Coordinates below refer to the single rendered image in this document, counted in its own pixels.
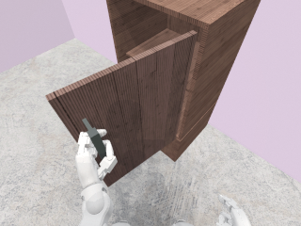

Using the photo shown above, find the robot left forearm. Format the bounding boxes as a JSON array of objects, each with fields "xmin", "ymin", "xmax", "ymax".
[{"xmin": 78, "ymin": 183, "xmax": 114, "ymax": 226}]

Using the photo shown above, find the cupboard door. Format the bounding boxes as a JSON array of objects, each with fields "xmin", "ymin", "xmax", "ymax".
[{"xmin": 45, "ymin": 30, "xmax": 198, "ymax": 187}]

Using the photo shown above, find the right robot hand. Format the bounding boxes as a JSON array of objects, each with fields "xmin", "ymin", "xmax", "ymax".
[{"xmin": 216, "ymin": 194, "xmax": 251, "ymax": 226}]

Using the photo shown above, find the handle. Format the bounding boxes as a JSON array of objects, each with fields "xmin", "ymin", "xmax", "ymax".
[{"xmin": 82, "ymin": 118, "xmax": 107, "ymax": 160}]

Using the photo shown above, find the left robot hand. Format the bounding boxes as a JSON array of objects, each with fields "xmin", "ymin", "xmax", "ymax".
[{"xmin": 75, "ymin": 129, "xmax": 118, "ymax": 189}]

